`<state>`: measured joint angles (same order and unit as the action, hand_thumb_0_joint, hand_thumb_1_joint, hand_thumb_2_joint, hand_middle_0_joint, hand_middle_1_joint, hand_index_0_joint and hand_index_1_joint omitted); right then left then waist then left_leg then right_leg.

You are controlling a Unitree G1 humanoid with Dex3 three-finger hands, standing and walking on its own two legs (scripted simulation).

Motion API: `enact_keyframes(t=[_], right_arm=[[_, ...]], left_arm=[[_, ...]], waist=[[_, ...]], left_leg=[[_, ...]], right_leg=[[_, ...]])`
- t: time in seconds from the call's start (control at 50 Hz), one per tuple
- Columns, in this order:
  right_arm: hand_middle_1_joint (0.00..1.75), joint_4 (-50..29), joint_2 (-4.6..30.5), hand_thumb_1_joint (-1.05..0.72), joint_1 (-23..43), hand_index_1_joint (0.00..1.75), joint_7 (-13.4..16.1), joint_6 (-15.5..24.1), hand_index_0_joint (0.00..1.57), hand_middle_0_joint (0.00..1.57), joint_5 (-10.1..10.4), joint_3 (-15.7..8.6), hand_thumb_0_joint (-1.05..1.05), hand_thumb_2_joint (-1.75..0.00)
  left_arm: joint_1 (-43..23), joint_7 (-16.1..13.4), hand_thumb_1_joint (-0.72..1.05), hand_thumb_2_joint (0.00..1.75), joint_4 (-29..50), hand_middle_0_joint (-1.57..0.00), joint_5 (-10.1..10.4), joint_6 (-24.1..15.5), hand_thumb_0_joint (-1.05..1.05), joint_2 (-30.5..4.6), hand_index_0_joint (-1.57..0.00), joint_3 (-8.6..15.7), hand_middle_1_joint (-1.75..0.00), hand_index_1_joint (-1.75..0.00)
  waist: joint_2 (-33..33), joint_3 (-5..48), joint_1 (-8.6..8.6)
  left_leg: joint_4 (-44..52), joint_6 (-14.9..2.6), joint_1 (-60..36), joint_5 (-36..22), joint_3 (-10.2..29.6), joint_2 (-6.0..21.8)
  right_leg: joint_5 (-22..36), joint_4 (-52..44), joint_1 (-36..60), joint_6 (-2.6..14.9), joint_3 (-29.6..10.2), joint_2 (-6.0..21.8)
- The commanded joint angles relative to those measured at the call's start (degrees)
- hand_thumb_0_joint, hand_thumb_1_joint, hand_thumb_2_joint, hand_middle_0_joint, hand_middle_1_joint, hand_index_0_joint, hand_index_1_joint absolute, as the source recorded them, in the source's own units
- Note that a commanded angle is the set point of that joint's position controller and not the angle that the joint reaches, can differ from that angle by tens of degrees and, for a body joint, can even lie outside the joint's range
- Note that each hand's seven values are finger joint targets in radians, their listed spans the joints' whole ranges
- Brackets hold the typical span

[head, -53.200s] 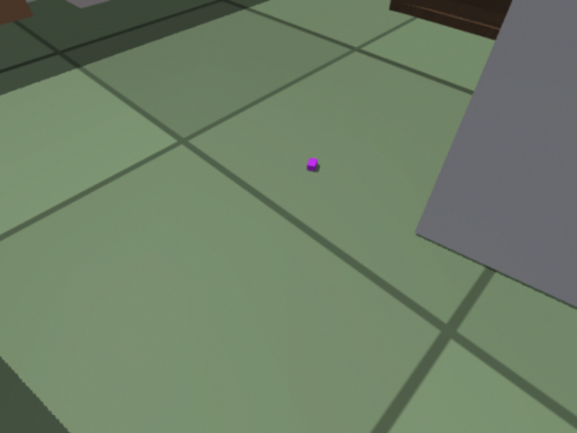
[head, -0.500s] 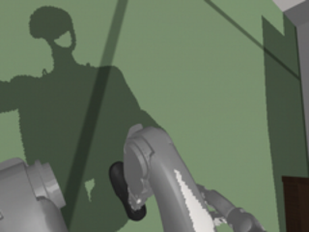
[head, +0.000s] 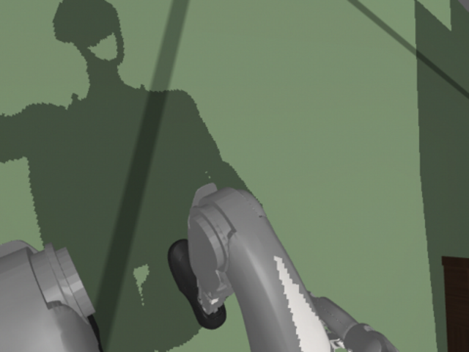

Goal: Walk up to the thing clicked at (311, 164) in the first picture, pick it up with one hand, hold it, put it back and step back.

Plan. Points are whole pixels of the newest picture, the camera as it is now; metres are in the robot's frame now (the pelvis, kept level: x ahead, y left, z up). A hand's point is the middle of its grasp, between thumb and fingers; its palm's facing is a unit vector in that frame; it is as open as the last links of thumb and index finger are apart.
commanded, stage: close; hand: left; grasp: from above
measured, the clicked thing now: out of the picture +0.43 +0.36 -0.28
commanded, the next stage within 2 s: settle in 0.08 s
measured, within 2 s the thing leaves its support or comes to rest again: leaves its support in 0.40 s
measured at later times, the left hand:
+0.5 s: hand out of the picture +0.44 +0.36 -0.22, palm faces -0.37 -0.09 -0.92, open 7.1 cm
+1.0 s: hand out of the picture +0.42 +0.36 -0.14, palm faces -0.43 -0.07 -0.90, open 7.1 cm
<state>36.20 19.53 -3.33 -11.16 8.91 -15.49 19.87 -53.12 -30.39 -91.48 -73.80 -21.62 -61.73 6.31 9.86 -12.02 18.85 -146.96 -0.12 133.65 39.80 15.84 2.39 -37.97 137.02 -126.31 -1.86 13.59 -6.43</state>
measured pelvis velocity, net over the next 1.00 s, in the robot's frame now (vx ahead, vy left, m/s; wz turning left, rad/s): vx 0.00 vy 0.00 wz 0.07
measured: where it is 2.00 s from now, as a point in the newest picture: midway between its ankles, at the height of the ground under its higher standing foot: (151, 328)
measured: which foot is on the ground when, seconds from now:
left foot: down 0.00-1.00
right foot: down 0.00-1.00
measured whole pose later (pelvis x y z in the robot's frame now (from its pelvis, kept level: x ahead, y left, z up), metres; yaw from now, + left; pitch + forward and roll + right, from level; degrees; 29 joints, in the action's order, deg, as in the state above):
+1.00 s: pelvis +0.00 +0.00 +0.03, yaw +4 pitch +31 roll -12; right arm 37.2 18.5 -7.5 -8.8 2.0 -7.9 8.5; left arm -49.5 -15.7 -69.5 -71.9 -18.2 -48.5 3.0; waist 2.2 -0.8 12.4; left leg -139.6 -0.5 134.4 37.0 11.2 0.6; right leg -38.6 132.9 -126.5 -1.0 10.2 -3.7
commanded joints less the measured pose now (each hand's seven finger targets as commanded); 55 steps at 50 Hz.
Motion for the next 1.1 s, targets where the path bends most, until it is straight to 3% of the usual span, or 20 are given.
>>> enact_keyframes(t=[0.0,0.02,0.16,0.26,0.32,0.4,0.44,0.46,0.48,0.56,0.58,0.6,0.64,0.68,0.7,0.8,0.84,0.9,0.98,1.08], right_arm=[[0.3,0.7,17.9,-0.89,-8.5,0.3,1.2,0.1,0.2,0.2,-0.4,-5.8,0.0,-0.9],[0.3,1.2,18.1,-0.89,-9.0,0.3,1.3,0.2,0.2,0.2,-0.5,-6.0,0.0,-0.9],[0.3,2.9,18.1,-0.89,-9.2,0.3,0.8,1.7,0.2,0.2,-0.4,-6.9,0.0,-0.9],[0.3,3.5,18.5,-0.91,-9.0,0.3,0.0,3.2,0.2,0.2,0.5,-7.9,0.0,-0.9],[0.3,1.7,18.8,-0.91,-8.9,0.3,-0.6,3.9,0.2,0.2,0.9,-8.6,0.0,-0.9],[0.3,1.7,18.3,-0.91,-9.3,0.3,-1.3,4.3,0.2,0.2,1.6,-10.1,0.0,-0.9],[0.3,1.7,18.1,-0.91,-10.5,0.3,-1.3,3.6,0.2,0.2,2.0,-11.4,0.0,-0.9],[0.3,1.5,16.6,-0.91,-10.2,0.3,-1.7,3.6,0.2,0.2,2.4,-11.3,0.0,-0.9],[0.3,1.6,17.1,-0.91,-10.1,0.3,-1.8,3.3,0.2,0.2,2.4,-12.3,0.0,-0.9],[0.3,1.3,15.8,-0.91,-11.9,0.3,-1.7,1.5,0.2,0.2,4.0,-13.7,0.0,-0.9],[0.3,0.1,16.7,-0.91,-11.5,0.3,-1.4,1.1,0.2,0.2,4.4,-14.4,0.0,-0.9],[0.3,0.9,16.0,-0.91,-12.7,0.3,-1.3,0.5,0.2,0.2,4.9,-14.3,0.0,-0.9],[0.3,0.4,16.2,-0.91,-13.8,0.3,-1.0,-0.8,0.2,0.2,5.6,-15.3,0.0,-0.9],[0.3,-0.1,15.0,-0.92,-14.3,0.3,-0.8,-1.8,0.2,0.2,6.2,-14.9,0.0,-0.9],[0.3,0.1,14.6,-0.92,-14.1,0.3,-0.5,-2.2,0.2,0.2,6.5,-15.0,0.0,-0.91],[0.3,-0.3,15.4,-0.92,-15.0,0.3,1.6,-4.2,0.2,0.2,7.3,-16.1,0.0,-0.91],[0.3,-0.4,14.5,-0.92,-14.9,0.3,2.2,-5.1,0.2,0.2,7.3,-16.1,0.0,-0.91],[0.3,-0.3,13.8,-0.91,-14.2,0.3,3.0,-6.4,0.2,0.2,7.7,-16.4,0.0,-0.9],[0.3,-0.1,13.2,-0.91,-14.5,0.3,3.5,-7.4,0.2,0.2,7.8,-17.2,0.0,-0.9],[0.3,0.7,13.0,-0.91,-15.7,0.3,4.2,-8.2,0.2,0.2,8.4,-18.1,0.0,-0.9]], left_arm=[[-11.5,-3.7,0.77,0.13,5.4,-1.05,-0.6,-1.3,0.0,-12.5,-1.08,-0.2,-0.17,-0.13],[-14.4,-4.4,0.79,0.11,8.6,-1.07,-0.6,-1.5,0.0,-12.4,-1.1,-0.5,-0.14,-0.11],[-13.0,-8.2,0.83,0.1,3.4,-1.13,-2.6,1.5,0.0,-9.6,-1.15,-2.5,-0.06,-0.04],[-17.1,-9.0,0.8,0.12,6.3,-1.16,-1.4,4.0,0.0,-9.7,-1.18,-2.2,-0.1,-0.07],[-17.8,-8.4,0.81,0.1,7.6,-1.19,-2.2,5.2,0.0,-11.5,-1.2,-1.0,-0.06,-0.04],[-18.0,-5.7,0.84,0.08,10.7,-1.21,-1.4,6.8,0.0,-11.2,-1.23,0.0,-0.04,-0.03],[-15.3,-4.6,0.87,0.07,14.9,-1.23,-0.7,7.6,0.0,-13.3,-1.26,3.6,-0.05,-0.03],[-15.4,-3.0,0.89,0.06,16.1,-1.24,0.2,8.1,0.0,-7.6,-1.27,-0.5,-0.03,-0.01],[-14.2,-2.2,0.89,0.07,16.9,-1.24,1.0,8.3,0.0,-9.6,-1.27,2.2,-0.04,-0.02],[-11.8,3.0,0.88,0.03,19.2,-1.22,3.4,9.6,0.0,-3.4,-1.25,-1.4,-0.05,-0.02],[-11.8,4.1,0.87,0.02,18.5,-1.2,4.0,9.7,0.0,-3.2,-1.24,-0.8,-0.05,-0.01],[-11.2,5.4,0.86,0.02,18.8,-1.21,4.1,9.7,0.0,-2.7,-1.24,-2.0,-0.04,-0.01],[-7.8,7.6,0.82,0.02,18.2,-1.18,4.6,9.8,0.0,-3.7,-1.21,0.1,-0.04,-0.01],[-13.8,10.2,0.82,0.04,24.7,-1.19,5.9,8.5,0.0,1.4,-1.22,-3.8,-0.04,-0.02],[-12.7,11.1,0.8,0.04,24.2,-1.19,5.8,8.1,0.0,0.6,-1.21,-3.6,-0.05,-0.03],[-14.7,12.7,0.79,0.06,29.8,-1.19,5.4,4.8,0.0,-4.3,-1.21,0.2,-0.03,-0.02],[-15.1,12.8,0.8,0.08,30.3,-1.2,4.6,4.0,0.0,-3.7,-1.21,0.0,-0.03,-0.02],[-15.3,12.1,0.8,0.09,31.8,-1.2,3.4,3.3,0.0,-4.8,-1.21,1.1,-0.02,-0.01],[-17.1,11.7,0.87,0.18,34.2,-1.25,2.1,3.7,0.0,-2.9,-1.26,-0.1,-0.05,-0.05],[-17.5,12.4,0.93,0.21,31.5,-1.28,2.6,5.4,0.0,0.3,-1.29,-2.6,-0.08,-0.07]], waist=[[-29.9,37.6,1.85],[-30.4,38.1,2.01],[-29.3,36.0,2.5],[-33.8,39.3,2.08],[-36.1,40.4,1.81],[-40.6,41.9,0.73],[-42.4,46.8,-1.53],[-42.4,46.4,-1.56],[-42.1,47.7,-1.82],[-37.2,47.4,-2.84],[-34.0,46.9,-1.94],[-32.8,46.2,-2.61],[-28.1,46.1,-2.91],[-26.0,46.9,-1.92],[-25.0,47.1,-2.41],[-26.4,49.3,-4.27],[-28.1,49.3,-4.35],[-31.3,51.3,-6.19],[-34.3,54.2,-6.1],[-32.5,52.3,-5.28]], left_leg=[[15.0,-0.35,-27.2,-8.4,-4.4,1.8],[14.8,-0.41,-27.0,-8.5,-4.6,1.7],[14.7,-0.3,-26.3,-9.5,-4.8,1.5],[16.1,0.63,-30.4,-12.0,-3.6,1.8],[16.5,0.73,-31.5,-11.7,-3.7,1.7],[17.7,1.42,-34.1,-12.0,-4.2,1.4],[17.8,1.27,-34.9,-14.4,-5.7,1.1],[17.7,1.29,-34.0,-14.3,-6.4,0.7],[17.7,1.07,-34.2,-14.9,-6.6,0.9],[17.6,-0.1,-29.7,-14.7,-8.3,0.2],[17.7,-0.33,-28.4,-14.0,-7.9,0.1],[17.6,-0.68,-27.0,-13.5,-8.3,-0.1],[17.9,-1.24,-24.8,-13.5,-8.4,-0.3],[17.9,-1.6,-23.8,-12.4,-8.5,-0.6],[18.1,-1.76,-23.7,-11.4,-8.5,-0.6],[18.9,-0.94,-27.5,-10.8,-8.4,-1.3],[19.3,-0.88,-28.5,-10.4,-9.0,-1.4],[21.1,-0.58,-30.6,-9.9,-9.4,-1.7],[23.0,-0.45,-35.1,-11.8,-9.4,-1.5],[25.6,-0.75,-34.6,-9.3,-9.0,-1.6]], right_leg=[[9.7,-12.3,18.5,3.24,3.1,-2.3],[10.2,-12.6,18.5,3.11,3.3,-2.3],[11.5,-11.9,16.0,3.17,3.2,-2.3],[13.8,-10.4,14.1,3.35,3.8,-1.5],[14.0,-9.7,13.8,3.43,3.6,-1.0],[13.6,-9.1,12.1,3.72,3.0,-0.3],[15.3,-10.4,15.2,3.87,2.2,-0.5],[15.4,-10.3,14.4,4.12,1.8,-0.3],[15.8,-11.1,15.7,3.93,1.7,-0.5],[15.9,-13.9,16.3,3.96,0.3,-0.7],[15.4,-14.5,15.8,3.93,0.5,-0.4],[15.0,-15.1,16.6,3.91,0.0,-0.5],[15.2,-15.8,19.3,3.68,-0.7,-0.3],[14.2,-17.1,20.2,3.57,-1.0,-0.2],[12.8,-17.3,20.8,3.62,-1.6,-0.3],[10.5,-17.9,18.8,4.36,-1.7,0.5],[10.0,-18.1,18.2,4.39,-1.9,0.7],[9.2,-17.6,16.4,4.81,-2.3,0.9],[11.0,-17.2,14.7,4.78,-2.1,1.2],[9.9,-18.5,12.9,4.63,-2.0,1.6]])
